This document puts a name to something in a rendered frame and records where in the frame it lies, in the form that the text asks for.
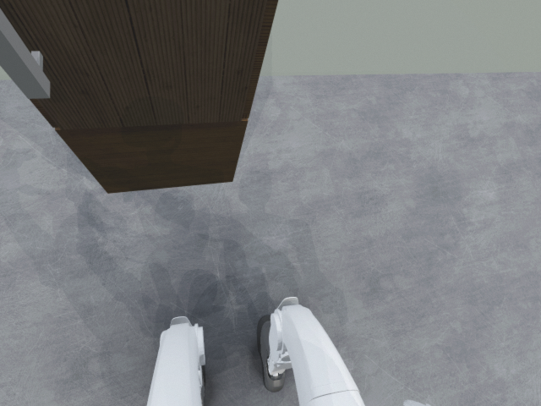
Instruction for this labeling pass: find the cupboard door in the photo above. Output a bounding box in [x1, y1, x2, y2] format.
[0, 0, 267, 130]

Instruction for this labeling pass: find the handle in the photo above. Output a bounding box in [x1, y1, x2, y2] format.
[0, 9, 50, 99]

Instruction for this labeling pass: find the right robot shin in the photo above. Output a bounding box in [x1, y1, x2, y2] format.
[267, 297, 312, 376]

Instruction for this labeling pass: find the right robot foot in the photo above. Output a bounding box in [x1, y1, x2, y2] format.
[257, 315, 285, 392]

